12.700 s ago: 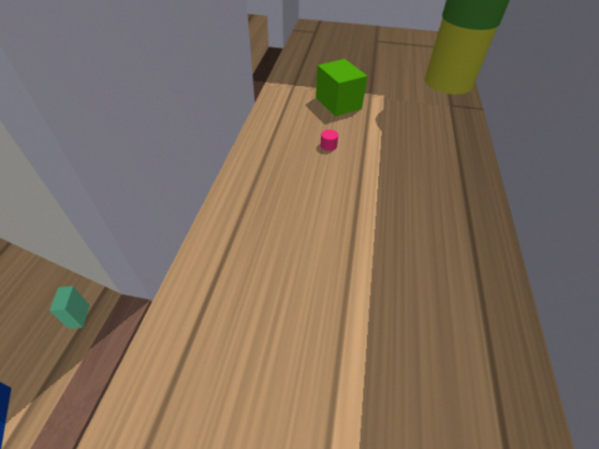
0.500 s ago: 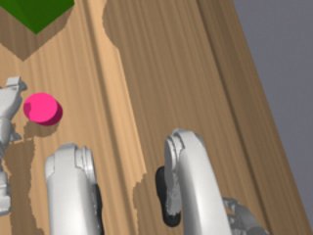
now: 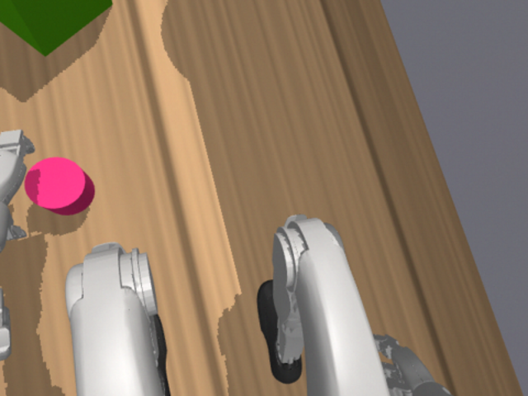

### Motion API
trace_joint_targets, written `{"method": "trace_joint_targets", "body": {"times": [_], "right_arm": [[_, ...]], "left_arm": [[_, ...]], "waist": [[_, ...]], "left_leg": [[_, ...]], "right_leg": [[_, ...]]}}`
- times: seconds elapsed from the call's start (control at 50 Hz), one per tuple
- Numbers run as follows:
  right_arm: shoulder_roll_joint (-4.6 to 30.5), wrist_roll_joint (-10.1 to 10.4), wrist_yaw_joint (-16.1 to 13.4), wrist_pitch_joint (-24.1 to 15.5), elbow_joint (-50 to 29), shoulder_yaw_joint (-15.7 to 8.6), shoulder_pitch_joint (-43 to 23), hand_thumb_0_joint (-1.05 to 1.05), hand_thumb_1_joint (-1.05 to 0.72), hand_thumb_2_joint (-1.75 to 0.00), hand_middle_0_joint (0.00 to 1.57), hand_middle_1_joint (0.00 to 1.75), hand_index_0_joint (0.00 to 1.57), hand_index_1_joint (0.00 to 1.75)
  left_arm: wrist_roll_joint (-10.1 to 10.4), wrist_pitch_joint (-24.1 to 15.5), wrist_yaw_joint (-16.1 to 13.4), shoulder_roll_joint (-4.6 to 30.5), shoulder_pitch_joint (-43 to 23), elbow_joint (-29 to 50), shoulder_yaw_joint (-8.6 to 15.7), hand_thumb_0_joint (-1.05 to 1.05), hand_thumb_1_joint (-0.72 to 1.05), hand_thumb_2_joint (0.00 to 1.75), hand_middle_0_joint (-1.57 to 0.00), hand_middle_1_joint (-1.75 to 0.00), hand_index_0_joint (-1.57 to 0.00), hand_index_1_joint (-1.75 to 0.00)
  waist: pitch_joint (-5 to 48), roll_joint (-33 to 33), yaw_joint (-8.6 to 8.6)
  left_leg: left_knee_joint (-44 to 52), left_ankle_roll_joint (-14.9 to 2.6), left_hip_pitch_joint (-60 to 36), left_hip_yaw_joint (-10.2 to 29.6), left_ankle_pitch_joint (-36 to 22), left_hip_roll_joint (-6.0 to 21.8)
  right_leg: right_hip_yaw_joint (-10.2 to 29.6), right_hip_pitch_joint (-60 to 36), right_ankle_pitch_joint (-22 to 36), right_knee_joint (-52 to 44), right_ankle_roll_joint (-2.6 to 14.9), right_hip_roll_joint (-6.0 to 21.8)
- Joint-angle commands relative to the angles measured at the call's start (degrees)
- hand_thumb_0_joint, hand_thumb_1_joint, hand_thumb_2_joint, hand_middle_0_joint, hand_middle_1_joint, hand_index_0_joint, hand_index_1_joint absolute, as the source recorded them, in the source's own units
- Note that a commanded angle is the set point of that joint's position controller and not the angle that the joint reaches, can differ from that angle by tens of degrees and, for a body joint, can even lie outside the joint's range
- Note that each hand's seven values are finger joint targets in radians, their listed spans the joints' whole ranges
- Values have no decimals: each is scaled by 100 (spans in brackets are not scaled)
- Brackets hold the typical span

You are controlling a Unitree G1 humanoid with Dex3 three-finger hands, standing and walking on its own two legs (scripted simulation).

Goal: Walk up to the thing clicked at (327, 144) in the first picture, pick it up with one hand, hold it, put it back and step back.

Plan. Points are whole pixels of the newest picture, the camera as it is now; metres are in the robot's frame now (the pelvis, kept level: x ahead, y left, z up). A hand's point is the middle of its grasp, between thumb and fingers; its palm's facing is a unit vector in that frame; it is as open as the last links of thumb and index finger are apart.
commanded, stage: rise first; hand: left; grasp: from above
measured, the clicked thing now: (62, 187) +0.45 +0.28 -0.29
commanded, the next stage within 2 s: approach in 1.14 s
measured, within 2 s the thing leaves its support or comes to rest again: neither
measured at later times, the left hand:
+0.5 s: hand (4, 197) +0.41 +0.32 -0.16, palm faces -0.46 -0.09 -0.88, open 14.0 cm
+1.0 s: hand (5, 197) +0.41 +0.32 -0.17, palm faces -0.45 -0.08 -0.89, open 13.8 cm
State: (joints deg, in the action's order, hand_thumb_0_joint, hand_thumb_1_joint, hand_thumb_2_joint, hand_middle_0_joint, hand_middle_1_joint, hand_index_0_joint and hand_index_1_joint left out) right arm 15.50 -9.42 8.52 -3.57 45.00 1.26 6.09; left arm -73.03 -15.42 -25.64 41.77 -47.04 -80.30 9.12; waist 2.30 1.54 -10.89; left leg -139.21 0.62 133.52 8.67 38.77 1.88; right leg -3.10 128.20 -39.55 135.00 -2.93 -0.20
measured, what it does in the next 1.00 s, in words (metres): stands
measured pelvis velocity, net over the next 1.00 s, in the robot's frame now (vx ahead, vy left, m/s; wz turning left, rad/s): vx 0.00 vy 0.00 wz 0.01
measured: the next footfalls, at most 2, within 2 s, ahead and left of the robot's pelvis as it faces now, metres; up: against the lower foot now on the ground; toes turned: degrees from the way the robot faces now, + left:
none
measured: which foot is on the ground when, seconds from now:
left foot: down 0.00-1.00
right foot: down 0.00-1.00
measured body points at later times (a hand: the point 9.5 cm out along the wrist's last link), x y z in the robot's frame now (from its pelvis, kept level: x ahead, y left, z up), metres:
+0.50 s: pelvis +0.00 +0.00 +0.01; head +0.22 +0.07 +0.39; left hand +0.43 +0.32 -0.11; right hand +0.08 -0.28 -0.11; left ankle +0.08 +0.13 -0.29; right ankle +0.10 -0.13 -0.29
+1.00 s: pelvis +0.00 +0.00 +0.00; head +0.22 +0.07 +0.39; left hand +0.43 +0.32 -0.11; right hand +0.07 -0.27 -0.11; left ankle +0.08 +0.13 -0.29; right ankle +0.10 -0.13 -0.29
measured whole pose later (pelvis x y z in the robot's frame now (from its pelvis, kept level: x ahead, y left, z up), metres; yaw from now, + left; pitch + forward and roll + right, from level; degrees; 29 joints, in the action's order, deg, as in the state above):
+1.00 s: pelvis +0.00 +0.00 +0.00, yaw +0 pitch +32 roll -8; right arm 15.4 -9.1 8.5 -4.1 45.3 1.8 7.0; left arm -73.2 -15.1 -24.9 41.3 -48.1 -81.3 6.9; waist 3.5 1.2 -11.1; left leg -138.4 0.5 133.3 8.4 37.7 1.4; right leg -3.0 127.8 -38.8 134.2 -2.9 0.0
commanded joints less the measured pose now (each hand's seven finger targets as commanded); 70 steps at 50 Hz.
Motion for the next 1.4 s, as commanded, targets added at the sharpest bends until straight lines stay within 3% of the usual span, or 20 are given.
{"method": "trace_joint_targets", "body": {"times": [0.0,0.06,0.14,0.26,0.36,0.42,0.5,0.52,0.6,0.66,0.84,0.92,1.1,1.16,1.18,1.24,1.28,1.32,1.36,1.38], "right_arm": [[1390,27,-91,-30,-113,-499,1071,0,-90,-90,20,30,20,30],[1379,35,-82,-40,-117,-485,1064,0,-90,-90,20,30,20,30],[1374,84,-89,-29,-133,-509,1089,0,-90,-90,20,30,20,30],[1392,112,-95,-36,-132,-493,1117,0,-90,-90,20,30,20,30],[1367,142,-102,-33,-130,-482,1125,0,-90,-90,20,30,20,30],[1341,131,-94,-41,-127,-448,1109,0,-91,-90,20,30,20,30],[1369,117,-102,-47,-128,-469,1136,0,-90,-90,20,30,20,30],[1350,99,-84,-51,-109,-466,1144,0,-90,-90,20,30,20,30],[1374,116,-114,-22,-141,-487,1101,0,-90,-90,20,30,20,30],[1355,83,-113,-39,-96,-430,1097,0,-90,-90,20,30,20,30],[1396,93,-125,-69,-95,-437,1058,0,-90,-90,20,30,20,30],[1384,72,-104,-101,-56,-427,1107,0,-91,-90,20,30,20,30],[1387,69,-65,-108,-107,-445,1073,0,-90,-90,20,30,20,30],[1363,84,-75,-95,-86,-449,1073,0,-91,-90,20,30,20,30],[1374,70,-58,-109,-73,-438,1103,0,-90,-90,20,30,20,30],[1397,73,-73,-116,-54,-427,1145,0,-90,-89,20,30,20,30],[1399,35,-42,-137,-42,-386,1147,0,-89,-89,20,30,20,30],[1379,18,-24,-176,-24,-361,1149,0,-89,-89,20,30,20,30],[1389,1,-27,-213,-8,-345,1192,0,-89,-89,20,30,20,30],[1418,-7,-41,-223,13,-357,1247,0,-89,-89,20,30,20,30]], "left_arm": [[98,26,-234,1600,-1543,935,219,0,-55,101,-8,-104,-7,-104],[116,59,-186,1471,-1427,740,127,0,-56,103,-8,-103,-7,-104],[154,107,-138,1476,-1405,1015,112,0,-55,101,-8,-103,-8,-104],[178,122,-29,1335,-1549,943,-24,0,-54,102,-9,-103,-8,-104],[180,80,1,1381,-1389,881,14,0,-55,102,-10,-103,-8,-104],[146,40,14,1359,-1545,710,-66,0,-54,101,-10,-103,-9,-104],[177,-10,-50,1449,-1444,967,114,0,-54,102,-11,-100,-9,-102],[138,-3,-52,1380,-1447,973,48,0,-53,101,-11,-101,-10,-102],[101,22,-92,1538,-1691,1014,81,0,-51,99,-12,-101,-11,-101],[66,60,-91,1330,-1624,652,-54,0,-52,100,-12,-100,-11,-102],[62,40,-116,1512,-1721,844,11,0,-50,98,-12,-101,-12,-101],[54,55,-145,1369,-1732,627,-60,0,-50,98,-12,-101,-12,-102],[80,55,-147,1511,-1593,944,88,0,-49,96,-13,-100,-13,-100],[86,78,-113,1269,-1629,693,-110,0,-48,96,-13,-101,-14,-101],[55,67,-99,1264,-1697,615,-140,0,-49,96,-13,-101,-13,-100],[77,58,-104,1421,-1691,602,-20,0,-52,102,-9,-103,-9,-103],[67,26,-121,1318,-1723,417,-56,0,-53,101,-7,-105,-7,-104],[62,-16,-90,909,-1950,354,-400,0,-55,103,-7,-104,-7,-104],[57,-63,-114,829,-2285,420,-542,0,-55,102,-7,-104,-6,-104],[66,-100,-177,1008,-2568,685,-444,0,-55,102,-7,-104,-6,-104]], "waist": [[3922,-1644,55],[3680,-1606,57],[3809,-1657,146],[3664,-1590,12],[3790,-1458,117],[3534,-1284,1],[3847,-1452,152],[3853,-1538,74],[3909,-1516,76],[3615,-1416,-11],[3845,-1552,70],[3631,-1504,-50],[3960,-1814,120],[3796,-1577,20],[3606,-1541,-97],[3625,-1435,-1],[3416,-1365,-95],[3339,-1382,-302],[3429,-1480,-419],[3624,-1542,-378]], "left_leg": [[1421,-205,-3112,-654,-876,-131],[1484,-205,-2986,-653,-652,-140],[1559,-196,-3067,-652,-692,-150],[1591,-200,-3057,-597,-677,-138],[1544,-204,-3061,-646,-826,-157],[1500,-230,-2799,-670,-677,-166],[1522,-210,-3014,-698,-820,-181],[1534,-199,-3114,-675,-894,-165],[1525,-201,-3062,-681,-778,-155],[1519,-211,-2919,-671,-669,-167],[1545,-196,-3038,-671,-656,-190],[1513,-195,-2989,-649,-696,-171],[1590,-177,-3170,-688,-779,-191],[1578,-183,-3073,-655,-669,-179],[1545,-197,-2982,-647,-670,-180],[1467,-211,-2909,-669,-778,-184],[1466,-213,-2767,-656,-669,-197],[1464,-205,-2816,-608,-564,-186],[1420,-190,-2875,-574,-542,-174],[1425,-174,-2994,-560,-582,-167]], "right_leg": [[-549,-1603,1148,-1370,446,-163],[-562,-1492,936,-1421,467,-174],[-550,-1534,951,-1386,481,-157],[-577,-1451,972,-1435,463,-151],[-528,-1640,1114,-1487,472,-164],[-515,-1623,994,-1541,469,-178],[-499,-1776,1081,-1507,456,-148],[-535,-1760,1152,-1455,447,-158],[-497,-1673,1064,-1525,474,-162],[-528,-1564,964,-1546,475,-174],[-529,-1562,935,-1490,476,-157],[-561,-1454,985,-1446,469,-152],[-545,-1612,1047,-1439,470,-143],[-561,-1448,957,-1465,491,-164],[-571,-1416,971,-1457,473,-159],[-532,-1527,1081,-1496,456,-156],[-561,-1482,965,-1462,460,-152],[-614,-1338,883,-1449,455,-173],[-635,-1316,876,-1466,451,-184],[-646,-1315,890,-1453,452,-169]]}}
